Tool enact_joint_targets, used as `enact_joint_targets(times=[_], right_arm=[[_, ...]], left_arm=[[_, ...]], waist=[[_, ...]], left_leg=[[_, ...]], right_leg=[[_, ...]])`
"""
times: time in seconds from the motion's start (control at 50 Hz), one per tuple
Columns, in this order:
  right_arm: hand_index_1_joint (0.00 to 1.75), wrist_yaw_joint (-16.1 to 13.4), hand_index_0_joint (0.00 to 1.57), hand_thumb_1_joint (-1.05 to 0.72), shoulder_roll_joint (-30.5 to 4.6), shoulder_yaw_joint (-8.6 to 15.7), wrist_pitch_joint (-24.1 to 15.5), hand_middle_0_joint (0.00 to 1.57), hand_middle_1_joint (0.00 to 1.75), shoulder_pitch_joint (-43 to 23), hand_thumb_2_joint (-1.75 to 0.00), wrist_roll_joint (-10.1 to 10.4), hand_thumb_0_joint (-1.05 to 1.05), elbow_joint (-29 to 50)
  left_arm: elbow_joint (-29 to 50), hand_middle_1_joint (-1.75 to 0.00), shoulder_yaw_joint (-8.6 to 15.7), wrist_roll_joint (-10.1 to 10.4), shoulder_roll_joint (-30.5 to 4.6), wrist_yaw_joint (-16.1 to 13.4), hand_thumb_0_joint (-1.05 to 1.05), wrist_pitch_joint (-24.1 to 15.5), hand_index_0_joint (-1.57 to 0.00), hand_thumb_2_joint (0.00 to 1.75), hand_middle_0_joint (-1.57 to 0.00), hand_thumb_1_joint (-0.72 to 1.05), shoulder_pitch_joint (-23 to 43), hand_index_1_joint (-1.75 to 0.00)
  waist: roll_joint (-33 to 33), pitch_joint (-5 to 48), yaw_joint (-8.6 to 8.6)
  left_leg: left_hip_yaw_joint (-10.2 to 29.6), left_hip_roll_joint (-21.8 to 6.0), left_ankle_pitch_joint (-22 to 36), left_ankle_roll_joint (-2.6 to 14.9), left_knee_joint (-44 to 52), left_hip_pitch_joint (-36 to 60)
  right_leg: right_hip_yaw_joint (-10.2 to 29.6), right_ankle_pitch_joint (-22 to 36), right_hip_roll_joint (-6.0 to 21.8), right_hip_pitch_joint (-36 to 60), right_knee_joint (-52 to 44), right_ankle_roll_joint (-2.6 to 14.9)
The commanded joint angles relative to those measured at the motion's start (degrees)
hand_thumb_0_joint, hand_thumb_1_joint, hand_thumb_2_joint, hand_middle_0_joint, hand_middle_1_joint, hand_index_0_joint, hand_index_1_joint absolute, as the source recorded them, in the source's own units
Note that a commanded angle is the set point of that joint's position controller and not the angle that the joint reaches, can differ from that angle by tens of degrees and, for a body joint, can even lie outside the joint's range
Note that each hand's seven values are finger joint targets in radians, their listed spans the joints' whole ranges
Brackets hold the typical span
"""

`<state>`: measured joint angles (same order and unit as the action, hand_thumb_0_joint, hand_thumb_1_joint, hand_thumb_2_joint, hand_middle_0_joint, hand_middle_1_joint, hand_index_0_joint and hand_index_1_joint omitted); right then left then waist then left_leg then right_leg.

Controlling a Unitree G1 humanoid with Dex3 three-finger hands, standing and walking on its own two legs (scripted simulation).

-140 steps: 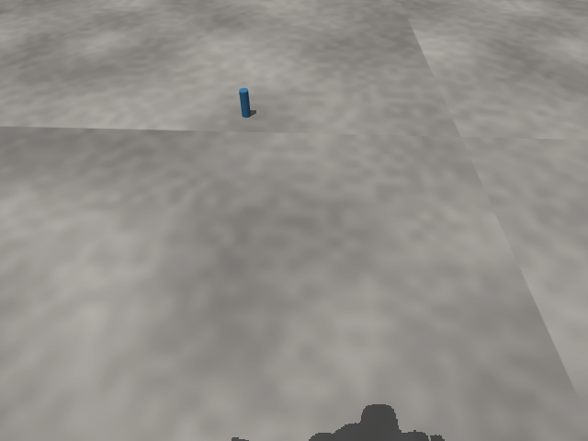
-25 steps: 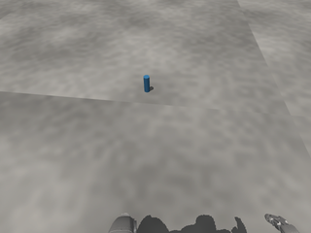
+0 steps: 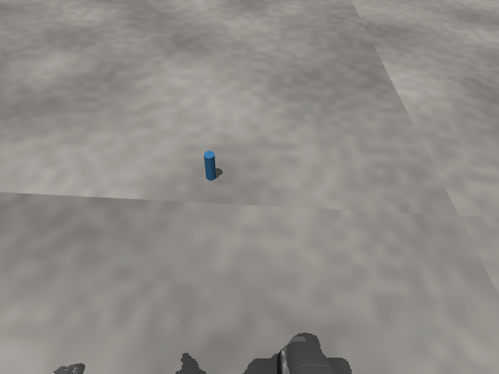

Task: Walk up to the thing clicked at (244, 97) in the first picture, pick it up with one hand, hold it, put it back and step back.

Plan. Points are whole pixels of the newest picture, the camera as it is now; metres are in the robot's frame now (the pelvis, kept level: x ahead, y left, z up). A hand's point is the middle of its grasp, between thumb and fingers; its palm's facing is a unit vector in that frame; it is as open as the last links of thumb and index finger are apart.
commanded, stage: walk up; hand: left
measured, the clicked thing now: (210, 166) +1.17 +0.13 -0.69
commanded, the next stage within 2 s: none
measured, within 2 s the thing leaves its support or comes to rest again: neither
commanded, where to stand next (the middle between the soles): +0.92 -0.04 m, yaw +2 degrees
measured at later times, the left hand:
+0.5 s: hand (134, 309) +0.26 +0.21 -0.12, palm faces +0.03 -0.91 -0.41, open 7.4 cm
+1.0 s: hand (144, 214) +0.49 +0.24 -0.14, palm faces +0.00 -0.94 -0.33, open 7.4 cm
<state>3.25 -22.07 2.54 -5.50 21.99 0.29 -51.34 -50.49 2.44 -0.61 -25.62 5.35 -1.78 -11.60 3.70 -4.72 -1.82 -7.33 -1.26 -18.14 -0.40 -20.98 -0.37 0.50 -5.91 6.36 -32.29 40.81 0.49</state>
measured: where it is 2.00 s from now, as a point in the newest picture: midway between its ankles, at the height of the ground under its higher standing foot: (248, 238)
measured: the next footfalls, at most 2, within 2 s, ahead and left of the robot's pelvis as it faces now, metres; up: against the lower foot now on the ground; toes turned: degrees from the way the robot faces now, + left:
right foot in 0.10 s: +0.24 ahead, -0.14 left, +0.00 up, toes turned -5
left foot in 0.66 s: +0.46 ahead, +0.08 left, +0.00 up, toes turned +7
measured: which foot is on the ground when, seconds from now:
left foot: down 0.00-0.14, up 0.16-0.64, down 0.66-1.00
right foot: up 0.00-0.08, down 0.10-0.70, up 0.72-1.00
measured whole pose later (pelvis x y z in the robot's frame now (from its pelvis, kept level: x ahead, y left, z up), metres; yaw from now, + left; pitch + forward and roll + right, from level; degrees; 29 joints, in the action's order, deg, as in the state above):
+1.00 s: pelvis +0.44 -0.04 +0.00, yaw +3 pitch -4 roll +1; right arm 2.7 -21.4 2.0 -5.0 18.0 0.1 -47.7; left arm -49.5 2.8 -0.4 -24.8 3.4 -2.2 -16.8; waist 3.5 -4.9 -0.1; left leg -4.1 -0.2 -14.6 1.6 -23.8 -5.0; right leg 2.5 -13.0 6.0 -29.8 51.0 -0.1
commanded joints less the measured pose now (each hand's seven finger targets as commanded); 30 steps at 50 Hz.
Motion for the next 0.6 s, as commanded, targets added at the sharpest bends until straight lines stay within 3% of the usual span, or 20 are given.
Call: enact_joint_targets(times=[0.0, 0.04, 0.08, 0.1, 0.12, 0.14, 0.16, 0.18, 0.2, 0.22, 0.26, 0.28, 0.32, 0.36, 0.4, 0.44, 0.48, 0.5, 0.56, 0.58], right_arm=[[0.3, -1.5, 0.2, -0.9, -16.8, 5.4, -1.1, 0.2, 0.3, -3.7, -0.9, -0.2, 0.0, 5.5], [0.3, -2.0, 0.2, -0.9, -16.7, 5.5, -0.8, 0.2, 0.3, -3.3, -0.9, -0.4, 0.0, 5.7], [0.3, -2.2, 0.2, -0.9, -14.6, 4.6, -0.5, 0.2, 0.3, -2.1, -0.9, -1.1, 0.0, 6.0], [0.3, -2.0, 0.2, -0.9, -11.2, 3.4, -0.5, 0.2, 0.3, 2.0, -0.9, -1.1, 0.0, 5.9], [0.3, -1.7, 0.2, -0.9, -9.2, 2.5, -0.4, 0.2, 0.3, 5.4, -0.9, 0.1, 0.0, 6.5], [0.3, -2.4, 0.2, -0.9, -15.2, 3.6, 0.1, 0.2, 0.3, 1.9, -0.9, 0.0, 0.0, 5.0], [0.3, -2.6, 0.2, -0.9, -16.3, 3.8, 0.2, 0.2, 0.3, -0.6, -0.9, 0.0, 0.0, 4.3], [0.3, -2.6, 0.2, -0.9, -15.0, 3.8, 0.2, 0.2, 0.3, -2.2, -0.9, 0.6, 0.0, 3.4], [0.3, -2.3, 0.2, -0.9, -13.6, 3.5, 0.5, 0.2, 0.3, -1.9, -0.9, 1.1, 0.0, 2.9], [0.3, -1.9, 0.2, -0.9, -12.6, 3.1, 0.8, 0.2, 0.3, -0.3, -0.9, 1.2, 0.0, 2.6], [0.3, -1.2, 0.2, -0.9, -12.1, 3.3, 1.5, 0.2, 0.3, 1.0, -0.9, 0.3, 0.0, 2.0], [0.3, -0.9, 0.2, -0.9, -11.7, 3.4, 1.8, 0.2, 0.3, 1.1, -0.9, 0.0, 0.0, 1.8], [0.3, -0.5, 0.2, -0.9, -11.4, 3.8, 2.5, 0.2, 0.3, -0.3, -0.9, -0.1, 0.0, 2.3], [0.3, -0.1, 0.2, -0.9, -11.5, 4.1, 2.9, 0.2, 0.3, -3.0, -0.9, -0.2, 0.0, 3.4], [0.3, 0.4, 0.2, -0.9, -11.6, 4.1, 3.0, 0.2, 0.3, -7.4, -0.9, -0.5, 0.0, 4.9], [0.3, 0.7, 0.2, -0.9, -11.1, 4.0, 2.7, 0.2, 0.3, -11.0, -0.9, -1.0, 0.0, 5.9], [0.3, 1.0, 0.2, -0.9, -10.6, 3.8, 2.2, 0.2, 0.3, -13.0, -0.9, -1.2, 0.0, 6.4], [0.3, 1.1, 0.2, -0.9, -10.4, 3.6, 2.1, 0.2, 0.3, -12.8, -0.9, -1.2, 0.0, 6.8], [0.3, 1.2, 0.2, -0.9, -10.5, 3.7, 1.8, 0.2, 0.3, -15.6, -0.9, -1.2, 0.0, 7.5], [0.3, 1.1, 0.2, -0.9, -10.7, 3.8, 1.8, 0.2, 0.3, -15.0, -0.9, -1.4, 0.0, 7.6]], left_arm=[[5.0, -0.3, 3.0, 0.3, -7.1, 0.2, 0.0, -2.0, -0.2, 0.9, -0.2, 0.9, 6.3, -0.3], [3.7, -0.3, 3.5, 0.4, -7.7, -0.2, 0.0, -2.1, -0.2, 0.9, -0.2, 0.9, 3.8, -0.3], [1.2, -0.3, 5.1, 0.2, -10.9, -1.1, 0.0, -2.9, -0.2, 0.9, -0.2, 0.9, -4.7, -0.3], [0.0, -0.3, 6.6, -0.2, -14.3, -1.9, 0.0, -3.4, -0.2, 0.9, -0.2, 0.9, -10.7, -0.3], [0.3, -0.3, 7.8, -0.2, -19.6, -2.4, 0.0, -3.6, -0.2, 0.9, -0.2, 0.9, -13.3, -0.3], [0.3, -0.3, 7.7, 0.8, -19.6, -2.6, 0.0, -3.4, -0.2, 0.9, -0.2, 0.9, -12.3, -0.3], [1.3, -0.3, 7.3, 1.4, -17.9, -3.0, 0.0, -3.3, -0.2, 0.9, -0.2, 0.9, -10.3, -0.3], [1.8, -0.3, 6.3, 1.6, -15.8, -3.5, 0.0, -3.3, -0.2, 0.9, -0.2, 0.9, -8.3, -0.3], [2.2, -0.3, 5.6, 1.4, -13.7, -3.8, 0.0, -3.6, -0.2, 0.9, -0.2, 0.9, -5.4, -0.3], [2.6, -0.3, 5.2, 1.3, -12.3, -3.9, 0.0, -3.8, -0.2, 0.9, -0.2, 0.9, -3.5, -0.3], [2.8, -0.3, 4.7, 1.1, -10.6, -3.7, 0.0, -4.3, -0.2, 0.9, -0.2, 0.9, -2.5, -0.3], [3.4, -0.3, 4.6, 1.0, -10.4, -3.7, 0.0, -4.7, -0.2, 0.9, -0.2, 0.9, -3.1, -0.3], [4.1, -0.3, 4.4, 0.8, -10.2, -3.7, 0.0, -5.2, -0.2, 0.9, -0.2, 0.9, -3.8, -0.3], [4.8, -0.3, 4.7, 0.3, -11.1, -3.8, 0.0, -5.4, -0.2, 0.9, -0.2, 0.9, -4.4, -0.3], [5.2, -0.3, 5.3, -0.2, -11.6, -3.9, 0.0, -5.3, -0.2, 0.9, -0.2, 0.9, -4.6, -0.3], [5.1, -0.3, 5.5, -0.5, -11.8, -3.8, 0.0, -5.2, -0.2, 0.9, -0.2, 0.9, -5.6, -0.3], [4.5, -0.3, 5.4, -0.4, -11.4, -3.9, 0.0, -5.0, -0.2, 0.9, -0.2, 0.9, -6.4, -0.3], [4.9, -0.3, 5.7, -0.6, -11.8, -4.0, 0.0, -5.1, -0.2, 0.9, -0.2, 0.9, -5.9, -0.3], [4.1, -0.3, 5.3, -0.2, -11.9, -4.2, 0.0, -4.4, -0.2, 0.9, -0.2, 0.9, -9.0, -0.3], [4.5, -0.3, 5.4, -0.3, -12.6, -4.4, 0.0, -4.2, -0.2, 0.9, -0.2, 0.9, -8.6, -0.3]], waist=[[-10.7, 2.1, -0.17], [-10.0, 2.8, 1.37], [-2.3, 8.8, 5.82], [6.1, 13.5, 7.81], [16.9, 15.7, 7.59], [11.4, 13.8, 8.78], [6.9, 10.8, 8.17], [3.0, 7.3, 6.8], [3.3, 4.6, 4.82], [4.6, 3.9, 3.23], [3.9, 2.4, 1.9], [3.5, 2.8, 1.99], [3.4, 2.3, 1.63], [2.5, 1.4, 2.41], [2.1, -1.0, 3.4], [1.6, -2.5, 4.54], [0.9, -2.5, 5.09], [2.4, -1.4, 4.42], [1.1, -0.5, 5.88], [1.4, 0.0, 5.22]], left_leg=[[5.6, -12.4, 19.7, 9.65, 4.9, -5.2], [6.9, -13.8, 18.3, 9.19, 1.4, -5.7], [3.9, -9.8, 22.4, 7.05, -17.1, -9.4], [1.6, -5.3, 14.9, 5.47, -31.5, -17.5], [1.5, 2.5, -9.1, 2.67, -44.5, -31.4], [6.5, 1.0, -12.2, 2.52, -48.8, -36.1], [9.9, -1.0, -9.2, 2.46, -51.7, -35.7], [14.3, -1.7, -5.2, 2.79, -51.3, -32.9], [13.9, -2.1, -2.1, 3.23, -49.0, -31.1], [12.9, -2.7, 0.2, 3.13, -45.7, -29.2], [12.2, -2.1, 4.0, 2.73, -42.2, -26.4], [11.7, -1.3, 5.6, 2.29, -41.2, -27.1], [12.1, -0.9, 9.2, 1.3, -38.7, -29.7], [12.5, -1.3, 10.8, 0.29, -34.5, -31.5], [12.7, -2.0, 11.1, -0.26, -28.1, -33.3], [12.6, -2.9, 12.2, 0.01, -22.1, -33.3], [10.7, -2.7, 14.4, 0.59, -16.5, -32.2], [10.4, -3.9, 15.5, 1.23, -14.8, -30.4], [6.5, -2.8, 13.2, 2.39, -12.5, -27.2], [6.5, -3.1, 11.5, 3.23, -12.4, -25.7]], right_leg=[[-3.6, 4.8, -1.8, 9.5, -8.0, 1.36], [-2.7, 2.4, -1.4, 13.7, -7.6, 1.93], [-3.0, -3.2, -3.4, 28.9, -11.1, 3.71], [4.3, -13.7, 0.7, 39.3, -13.6, 4.55], [31.6, -17.2, 16.4, 48.7, -21.8, 9.72], [39.5, -16.0, 19.1, 47.5, -24.9, 14.31], [35.4, -11.0, 18.0, 42.2, -25.0, 14.52], [26.3, -3.5, 14.9, 34.7, -25.1, 10.97], [17.7, 1.2, 11.4, 29.7, -24.5, 8.54], [12.5, 4.7, 8.5, 26.8, -24.4, 7.12], [6.2, 5.8, 5.4, 21.9, -25.7, 6.3], [5.3, 7.5, 5.3, 23.0, -25.9, 6.64], [3.2, 10.4, 5.4, 24.3, -27.1, 5.14], [3.1, 5.7, 6.2, 24.9, -28.9, 4.37], [3.1, -1.2, 7.0, 24.4, -31.1, 5.44], [2.3, -3.4, 7.4, 25.2, -30.8, 6.02], [0.1, 1.5, 6.2, 27.9, -28.3, 5.15], [0.4, 4.3, 7.7, 28.7, -27.4, 6.06], [0.3, 10.0, 8.3, 30.4, -24.2, 6.51], [1.3, 10.4, 9.4, 30.3, -23.0, 7.33]])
